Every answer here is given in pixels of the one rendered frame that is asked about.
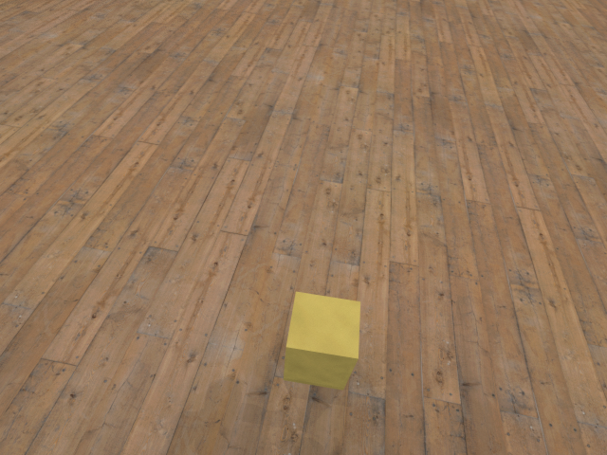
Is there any carton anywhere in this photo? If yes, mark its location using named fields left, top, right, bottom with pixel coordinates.
left=284, top=292, right=360, bottom=390

